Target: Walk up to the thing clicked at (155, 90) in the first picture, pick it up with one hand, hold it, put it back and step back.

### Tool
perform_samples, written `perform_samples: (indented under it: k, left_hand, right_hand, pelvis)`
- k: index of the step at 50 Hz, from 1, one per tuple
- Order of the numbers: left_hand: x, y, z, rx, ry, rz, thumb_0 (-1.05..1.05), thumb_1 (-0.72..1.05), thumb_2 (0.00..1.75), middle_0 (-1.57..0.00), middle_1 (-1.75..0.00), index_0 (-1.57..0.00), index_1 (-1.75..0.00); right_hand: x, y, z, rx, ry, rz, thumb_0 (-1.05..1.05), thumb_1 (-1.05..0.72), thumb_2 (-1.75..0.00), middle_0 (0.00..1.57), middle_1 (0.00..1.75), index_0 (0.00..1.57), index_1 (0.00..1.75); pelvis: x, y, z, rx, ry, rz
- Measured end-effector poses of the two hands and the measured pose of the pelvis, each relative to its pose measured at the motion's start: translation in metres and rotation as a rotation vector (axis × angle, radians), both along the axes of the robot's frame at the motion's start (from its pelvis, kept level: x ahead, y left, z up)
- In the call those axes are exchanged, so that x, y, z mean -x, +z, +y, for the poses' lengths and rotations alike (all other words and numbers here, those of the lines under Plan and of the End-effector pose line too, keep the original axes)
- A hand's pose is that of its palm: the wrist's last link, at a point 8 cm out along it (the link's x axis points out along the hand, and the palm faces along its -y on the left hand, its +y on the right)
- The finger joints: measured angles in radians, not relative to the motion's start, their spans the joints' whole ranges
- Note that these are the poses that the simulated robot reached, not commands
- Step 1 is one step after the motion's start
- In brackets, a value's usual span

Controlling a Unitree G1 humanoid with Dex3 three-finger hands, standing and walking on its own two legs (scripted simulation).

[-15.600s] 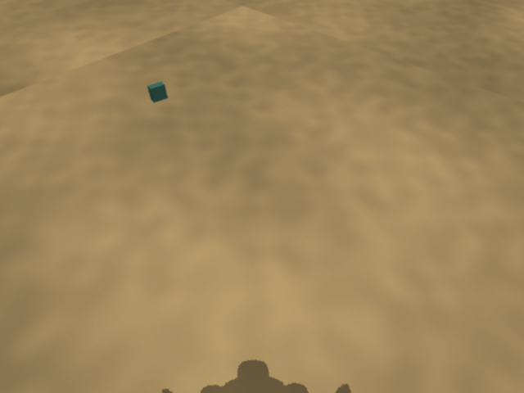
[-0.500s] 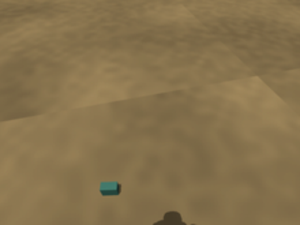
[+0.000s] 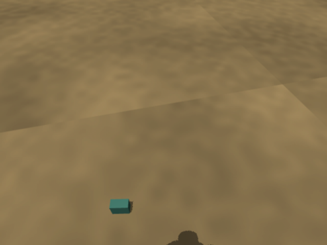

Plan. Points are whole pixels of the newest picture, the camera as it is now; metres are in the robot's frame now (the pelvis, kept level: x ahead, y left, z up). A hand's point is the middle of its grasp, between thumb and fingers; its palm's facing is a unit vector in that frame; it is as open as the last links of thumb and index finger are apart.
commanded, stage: stand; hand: left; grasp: from above
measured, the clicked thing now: (120, 206) +0.46 +0.24 -0.73
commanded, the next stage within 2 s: rise first in 0.68 s
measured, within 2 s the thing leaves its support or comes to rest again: neither
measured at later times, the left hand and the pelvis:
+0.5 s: hand out of the picture +0.07 +0.25 -0.16, palm faces -0.03 -0.94 -0.34, open 7.4 cm; pelvis +0.00 +0.00 +0.00, yaw +0 degrees
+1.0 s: hand out of the picture +0.13 +0.25 -0.17, palm faces +0.02 -0.94 -0.33, open 8.4 cm; pelvis -0.01 +0.00 -0.02, yaw +3 degrees
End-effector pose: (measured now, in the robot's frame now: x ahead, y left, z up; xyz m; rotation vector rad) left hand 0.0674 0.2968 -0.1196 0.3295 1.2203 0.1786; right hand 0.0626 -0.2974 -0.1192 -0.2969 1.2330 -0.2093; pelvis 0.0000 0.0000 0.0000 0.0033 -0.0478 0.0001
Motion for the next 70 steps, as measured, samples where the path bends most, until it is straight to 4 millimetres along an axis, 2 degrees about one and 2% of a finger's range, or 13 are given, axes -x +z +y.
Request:
perform_samples:
  k: [20,40,43,49,52,56,61,65,70]
  left_hand:
    - [0.005,0.000,-0.001,0.001,0.013,0.005,0.00,0.90,0.90,-0.20,-0.30,-0.20,-0.30]
    - [0.015,-0.002,-0.001,0.002,0.022,0.024,0.00,0.90,0.90,-0.20,-0.30,-0.20,-0.30]
    - [-0.001,-0.002,-0.004,0.009,0.061,-0.062,0.00,0.87,0.90,-0.21,-0.34,-0.21,-0.35]
    - [-0.048,-0.012,-0.001,0.014,0.026,-0.131,0.00,0.65,0.88,-0.22,-0.57,-0.22,-0.57]
    - [-0.062,-0.012,0.002,-0.004,-0.008,-0.151,0.00,0.47,0.88,-0.21,-0.70,-0.21,-0.69]
    - [-0.062,-0.014,0.004,-0.025,-0.030,-0.105,0.00,0.19,0.88,-0.19,-0.83,-0.19,-0.82]
    - [-0.054,-0.026,0.008,-0.040,-0.036,-0.056,0.00,-0.13,0.89,-0.16,-0.93,-0.17,-0.93]
    - [-0.052,-0.037,0.008,-0.049,-0.059,-0.071,0.00,-0.31,0.91,-0.14,-0.99,-0.15,-0.98]
    - [-0.052,-0.046,0.008,-0.069,-0.096,-0.083,-0.01,-0.44,0.94,-0.12,-1.03,-0.11,-1.03]
  right_hand:
    - [-0.003,0.000,0.000,0.000,0.005,-0.007,0.01,-0.91,-0.90,0.20,0.30,0.20,0.30]
    - [0.006,-0.001,-0.003,0.002,0.006,0.018,0.01,-0.91,-0.90,0.20,0.30,0.20,0.30]
    - [-0.001,0.000,0.004,0.003,0.023,-0.052,0.01,-0.92,-0.90,0.20,0.30,0.20,0.30]
    - [-0.017,-0.008,0.026,-0.027,0.051,-0.151,0.01,-0.92,-0.90,0.20,0.30,0.20,0.30]
    - [-0.024,-0.010,0.036,-0.049,0.045,-0.195,0.01,-0.91,-0.90,0.20,0.30,0.20,0.30]
    - [-0.038,-0.012,0.047,-0.073,0.048,-0.246,0.01,-0.90,-0.89,0.20,0.30,0.20,0.30]
    - [-0.059,-0.015,0.053,-0.072,0.081,-0.314,0.01,-0.89,-0.89,0.20,0.30,0.20,0.30]
    - [-0.076,-0.021,0.054,-0.058,0.109,-0.354,0.01,-0.89,-0.89,0.20,0.30,0.20,0.30]
    - [-0.094,-0.028,0.056,-0.045,0.131,-0.389,0.01,-0.89,-0.90,0.20,0.30,0.20,0.30]
  pelvis:
    - [0.000,0.000,-0.001,0.000,0.004,-0.004]
    - [0.002,0.000,-0.002,0.000,0.010,0.001]
    - [0.006,-0.003,-0.003,0.004,0.033,0.035]
    - [0.014,-0.017,-0.005,0.010,0.047,0.128]
    - [0.013,-0.023,-0.004,0.012,0.044,0.151]
    - [0.007,-0.027,-0.001,0.017,0.047,0.173]
    - [0.003,-0.039,0.003,0.022,0.051,0.211]
    - [0.001,-0.052,0.005,0.028,0.056,0.247]
    - [-0.002,-0.066,0.006,0.037,0.060,0.283]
